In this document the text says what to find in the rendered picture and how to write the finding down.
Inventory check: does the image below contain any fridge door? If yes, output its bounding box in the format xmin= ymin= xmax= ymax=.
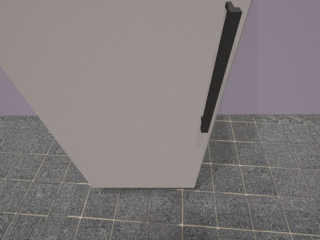
xmin=0 ymin=0 xmax=251 ymax=188

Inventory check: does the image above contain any handle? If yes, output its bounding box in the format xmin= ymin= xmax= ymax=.
xmin=200 ymin=1 xmax=242 ymax=133

